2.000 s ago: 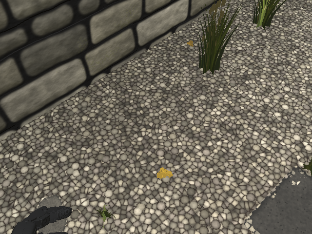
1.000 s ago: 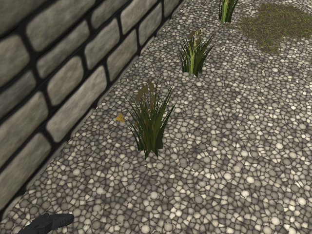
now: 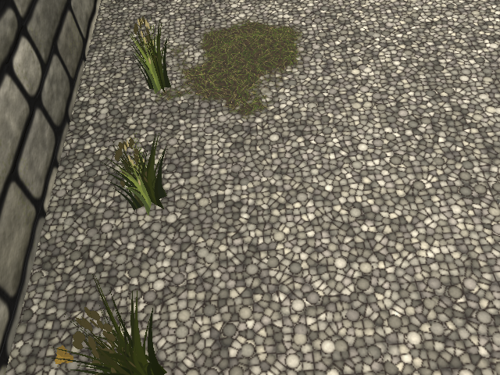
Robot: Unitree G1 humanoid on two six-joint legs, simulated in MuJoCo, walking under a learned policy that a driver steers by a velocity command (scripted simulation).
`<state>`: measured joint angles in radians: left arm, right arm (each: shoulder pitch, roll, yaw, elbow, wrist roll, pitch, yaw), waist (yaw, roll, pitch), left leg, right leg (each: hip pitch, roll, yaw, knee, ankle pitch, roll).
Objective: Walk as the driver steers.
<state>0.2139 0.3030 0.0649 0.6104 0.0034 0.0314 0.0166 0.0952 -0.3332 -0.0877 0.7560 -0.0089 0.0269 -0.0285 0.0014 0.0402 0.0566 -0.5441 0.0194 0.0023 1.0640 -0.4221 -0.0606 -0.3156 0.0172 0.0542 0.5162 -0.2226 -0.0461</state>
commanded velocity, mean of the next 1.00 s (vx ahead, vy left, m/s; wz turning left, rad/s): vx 0.01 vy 0.00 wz -0.42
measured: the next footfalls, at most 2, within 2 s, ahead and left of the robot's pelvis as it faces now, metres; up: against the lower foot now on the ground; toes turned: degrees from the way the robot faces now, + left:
left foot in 0.34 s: +0.08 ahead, +0.13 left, +0.00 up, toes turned -17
right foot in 0.74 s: -0.01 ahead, -0.13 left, +0.00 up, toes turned -21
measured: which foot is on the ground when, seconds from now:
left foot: up 0.00-0.32, down 0.34-0.76, up 0.78-1.00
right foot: down 0.00-0.34, up 0.36-0.72, down 0.74-1.00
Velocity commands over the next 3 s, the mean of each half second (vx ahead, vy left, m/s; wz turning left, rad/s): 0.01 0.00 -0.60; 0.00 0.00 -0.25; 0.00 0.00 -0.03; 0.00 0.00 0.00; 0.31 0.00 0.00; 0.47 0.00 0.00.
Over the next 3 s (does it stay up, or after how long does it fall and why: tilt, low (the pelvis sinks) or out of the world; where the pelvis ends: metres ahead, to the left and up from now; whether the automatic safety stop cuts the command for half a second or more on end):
stays up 0.40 -0.14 0.01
